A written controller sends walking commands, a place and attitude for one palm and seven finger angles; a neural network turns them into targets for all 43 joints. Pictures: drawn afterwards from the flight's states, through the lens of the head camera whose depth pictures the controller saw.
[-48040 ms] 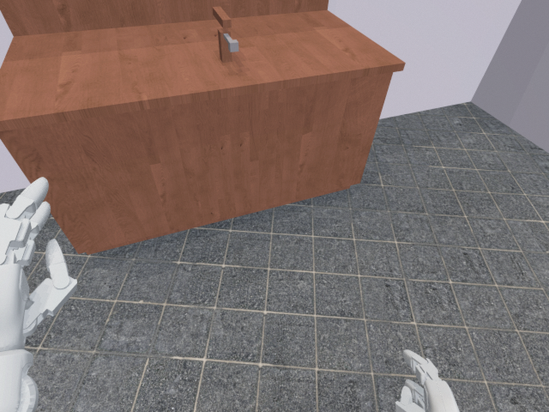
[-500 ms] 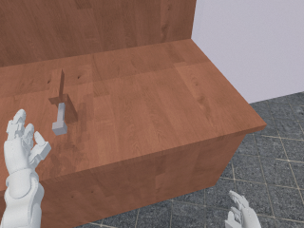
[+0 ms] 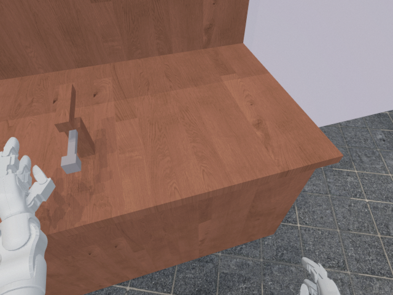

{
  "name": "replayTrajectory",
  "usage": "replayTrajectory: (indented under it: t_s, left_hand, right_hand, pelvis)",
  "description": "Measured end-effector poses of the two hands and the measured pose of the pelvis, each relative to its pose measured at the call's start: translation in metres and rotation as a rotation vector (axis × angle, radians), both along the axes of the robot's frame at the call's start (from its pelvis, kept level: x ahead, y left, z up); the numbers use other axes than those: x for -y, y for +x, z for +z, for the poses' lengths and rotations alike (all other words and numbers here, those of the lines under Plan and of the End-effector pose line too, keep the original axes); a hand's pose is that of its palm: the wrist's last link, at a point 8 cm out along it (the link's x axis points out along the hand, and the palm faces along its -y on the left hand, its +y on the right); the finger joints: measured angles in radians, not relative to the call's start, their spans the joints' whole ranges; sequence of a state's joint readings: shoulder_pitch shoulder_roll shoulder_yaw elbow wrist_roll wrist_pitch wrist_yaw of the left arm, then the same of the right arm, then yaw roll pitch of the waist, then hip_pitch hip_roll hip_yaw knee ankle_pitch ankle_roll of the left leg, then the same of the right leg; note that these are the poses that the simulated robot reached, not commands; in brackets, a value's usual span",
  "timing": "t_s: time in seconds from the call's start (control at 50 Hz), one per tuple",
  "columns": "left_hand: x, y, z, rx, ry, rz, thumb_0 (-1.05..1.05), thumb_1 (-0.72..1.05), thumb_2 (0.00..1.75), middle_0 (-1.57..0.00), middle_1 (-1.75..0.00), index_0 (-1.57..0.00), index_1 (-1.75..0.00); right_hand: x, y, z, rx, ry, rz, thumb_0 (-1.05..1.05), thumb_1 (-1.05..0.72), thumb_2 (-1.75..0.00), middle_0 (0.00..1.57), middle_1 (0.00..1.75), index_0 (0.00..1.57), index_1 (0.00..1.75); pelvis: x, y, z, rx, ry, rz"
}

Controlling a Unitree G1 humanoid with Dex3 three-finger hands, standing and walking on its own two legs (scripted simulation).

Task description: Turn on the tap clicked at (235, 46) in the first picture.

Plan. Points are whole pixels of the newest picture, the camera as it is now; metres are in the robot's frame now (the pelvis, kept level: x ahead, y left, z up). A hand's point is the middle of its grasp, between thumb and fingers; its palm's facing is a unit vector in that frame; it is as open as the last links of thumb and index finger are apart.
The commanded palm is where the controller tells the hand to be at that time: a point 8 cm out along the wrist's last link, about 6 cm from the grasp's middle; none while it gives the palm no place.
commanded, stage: reach beside the lever's end, fingers flat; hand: left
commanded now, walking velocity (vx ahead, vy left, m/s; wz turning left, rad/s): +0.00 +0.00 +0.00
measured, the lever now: (71, 163) +0.34 +0.29 +0.09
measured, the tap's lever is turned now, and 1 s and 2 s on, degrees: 0 0 22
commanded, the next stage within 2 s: push the lever round in 0.26 s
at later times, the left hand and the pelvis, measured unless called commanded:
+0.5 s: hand (51, 183) +0.30 +0.31 +0.08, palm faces +0.55 -0.83 -0.09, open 7.8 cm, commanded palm +0.25 +0.34 +0.08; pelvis +0.00 +0.01 +0.00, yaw +0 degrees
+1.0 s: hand (65, 183) +0.30 +0.28 +0.08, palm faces +0.54 -0.84 -0.08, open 7.8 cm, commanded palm +0.26 +0.31 +0.08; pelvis +0.00 +0.01 +0.00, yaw +0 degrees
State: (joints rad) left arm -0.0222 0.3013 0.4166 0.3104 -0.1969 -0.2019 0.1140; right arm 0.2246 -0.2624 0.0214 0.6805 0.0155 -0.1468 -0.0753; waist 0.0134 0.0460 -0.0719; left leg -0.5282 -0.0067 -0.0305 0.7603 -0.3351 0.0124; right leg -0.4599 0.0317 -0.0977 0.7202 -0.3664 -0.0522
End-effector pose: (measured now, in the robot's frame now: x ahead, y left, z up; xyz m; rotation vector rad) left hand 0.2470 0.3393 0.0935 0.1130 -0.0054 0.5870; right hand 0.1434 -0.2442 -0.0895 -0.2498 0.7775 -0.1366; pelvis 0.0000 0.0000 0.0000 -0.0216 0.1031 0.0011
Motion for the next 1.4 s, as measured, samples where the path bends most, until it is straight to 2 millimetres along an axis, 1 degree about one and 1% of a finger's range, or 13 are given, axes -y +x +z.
replayTrajectory:
  t_s: [0.14, 0.28, 0.46, 0.6, 0.8, 1.02, 1.2, 1.4]
  left_hand:
    - [-0.006, -0.007, -0.005, -0.005, -0.005, 0.016, 0.02, 0.90, 0.90, -0.16, -0.15, -0.16, -0.15]
    - [-0.009, -0.013, -0.005, 0.017, -0.003, 0.016, 0.02, 0.90, 0.90, -0.15, -0.15, -0.16, -0.15]
    - [-0.005, 0.000, -0.008, 0.009, -0.017, 0.000, 0.02, 0.90, 0.90, -0.15, -0.15, -0.15, -0.15]
    - [-0.001, 0.009, -0.010, -0.001, -0.022, -0.007, 0.02, 0.90, 0.90, -0.15, -0.15, -0.16, -0.15]
    - [0.013, 0.007, -0.009, 0.011, -0.015, -0.018, 0.02, 0.90, 0.90, -0.15, -0.15, -0.16, -0.15]
    - [0.027, 0.004, -0.008, 0.022, -0.014, -0.015, 0.02, 0.90, 0.90, -0.15, -0.15, -0.16, -0.15]
    - [0.037, 0.008, -0.008, 0.019, -0.022, 0.004, 0.02, 0.92, 0.91, -0.15, -0.15, -0.16, -0.15]
    - [0.054, 0.012, -0.008, 0.026, -0.023, 0.049, 0.02, 0.94, 0.93, -0.15, -0.15, -0.15, -0.15]
  right_hand:
    - [-0.003, -0.001, 0.000, -0.004, 0.002, -0.001, 0.01, -0.90, -0.90, 0.21, 0.30, 0.20, 0.30]
    - [-0.007, 0.003, 0.000, 0.000, -0.003, 0.013, 0.01, -0.90, -0.90, 0.21, 0.30, 0.20, 0.30]
    - [-0.014, 0.008, 0.001, 0.013, -0.005, 0.024, 0.01, -0.90, -0.90, 0.21, 0.30, 0.20, 0.30]
    - [-0.015, 0.006, 0.002, 0.004, -0.001, 0.017, 0.01, -0.90, -0.90, 0.21, 0.30, 0.20, 0.30]
    - [-0.013, 0.004, 0.000, -0.012, 0.007, 0.006, 0.01, -0.90, -0.90, 0.21, 0.30, 0.20, 0.30]
    - [-0.015, 0.012, 0.001, 0.007, 0.015, 0.022, 0.01, -0.90, -0.90, 0.21, 0.30, 0.20, 0.30]
    - [-0.014, 0.017, 0.002, 0.019, 0.020, 0.038, 0.01, -0.90, -0.90, 0.21, 0.30, 0.20, 0.30]
    - [-0.010, 0.016, -0.002, -0.005, 0.021, 0.052, 0.01, -0.90, -0.90, 0.21, 0.30, 0.20, 0.30]
  pelvis:
    - [-0.002, 0.001, -0.001, -0.001, -0.003, -0.001]
    - [-0.005, -0.001, -0.002, 0.000, -0.007, 0.006]
    - [-0.008, -0.003, -0.003, -0.005, -0.009, 0.009]
    - [-0.009, 0.000, -0.002, -0.010, -0.010, 0.004]
    - [-0.011, 0.004, -0.002, -0.008, -0.010, -0.001]
    - [-0.007, 0.003, -0.002, 0.000, -0.007, 0.003]
    - [-0.003, 0.000, -0.002, 0.005, -0.004, 0.009]
    - [0.002, -0.001, -0.003, 0.006, -0.001, 0.015]
